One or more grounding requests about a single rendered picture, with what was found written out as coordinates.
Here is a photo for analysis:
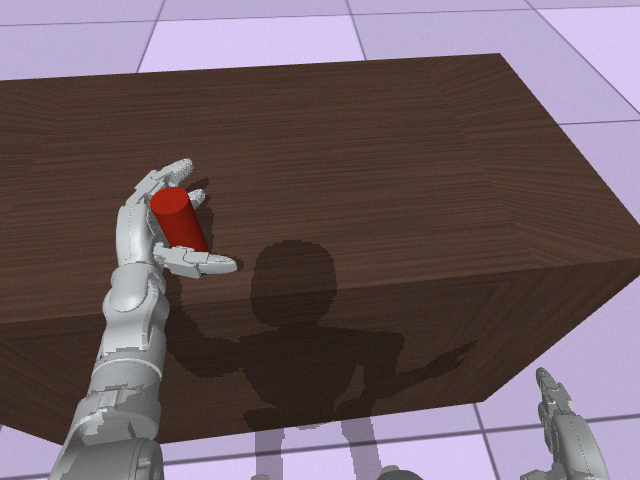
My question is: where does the left robot arm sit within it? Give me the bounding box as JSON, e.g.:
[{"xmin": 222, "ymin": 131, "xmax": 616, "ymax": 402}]
[{"xmin": 47, "ymin": 263, "xmax": 170, "ymax": 480}]

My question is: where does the can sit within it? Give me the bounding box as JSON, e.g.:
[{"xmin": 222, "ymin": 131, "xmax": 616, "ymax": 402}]
[{"xmin": 150, "ymin": 187, "xmax": 211, "ymax": 274}]

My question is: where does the right robot hand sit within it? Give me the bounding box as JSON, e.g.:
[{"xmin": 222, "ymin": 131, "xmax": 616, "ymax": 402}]
[{"xmin": 520, "ymin": 367, "xmax": 610, "ymax": 480}]

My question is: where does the left robot hand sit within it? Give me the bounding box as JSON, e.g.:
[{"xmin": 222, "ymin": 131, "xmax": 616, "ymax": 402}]
[{"xmin": 116, "ymin": 158, "xmax": 237, "ymax": 279}]

